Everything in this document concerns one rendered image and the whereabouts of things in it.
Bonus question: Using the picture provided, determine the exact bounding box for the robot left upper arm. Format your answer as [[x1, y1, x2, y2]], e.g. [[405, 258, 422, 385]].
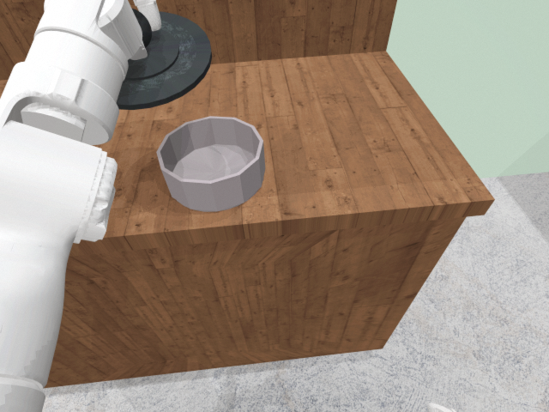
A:
[[0, 120, 118, 412]]

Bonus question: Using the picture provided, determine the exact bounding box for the robot left hand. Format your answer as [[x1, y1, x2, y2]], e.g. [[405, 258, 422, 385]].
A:
[[130, 0, 161, 60]]

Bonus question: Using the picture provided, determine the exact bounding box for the knob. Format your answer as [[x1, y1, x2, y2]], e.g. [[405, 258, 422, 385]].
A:
[[132, 9, 152, 48]]

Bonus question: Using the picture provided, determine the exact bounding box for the lid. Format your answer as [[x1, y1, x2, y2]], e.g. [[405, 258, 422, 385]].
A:
[[116, 11, 212, 110]]

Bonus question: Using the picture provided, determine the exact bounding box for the left robot forearm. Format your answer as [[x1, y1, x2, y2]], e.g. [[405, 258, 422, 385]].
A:
[[0, 0, 142, 145]]

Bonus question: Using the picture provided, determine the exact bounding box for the pot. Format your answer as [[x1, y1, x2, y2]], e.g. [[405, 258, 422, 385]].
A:
[[156, 116, 265, 212]]

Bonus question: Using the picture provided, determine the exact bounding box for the table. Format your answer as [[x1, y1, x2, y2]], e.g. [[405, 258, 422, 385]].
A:
[[0, 0, 495, 388]]

